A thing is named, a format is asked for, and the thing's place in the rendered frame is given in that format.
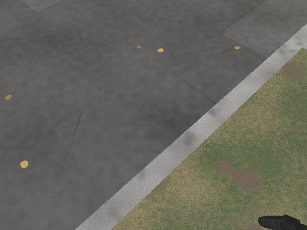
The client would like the right robot hand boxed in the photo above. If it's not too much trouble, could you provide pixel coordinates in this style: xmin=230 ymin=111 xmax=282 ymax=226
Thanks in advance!
xmin=258 ymin=215 xmax=307 ymax=230

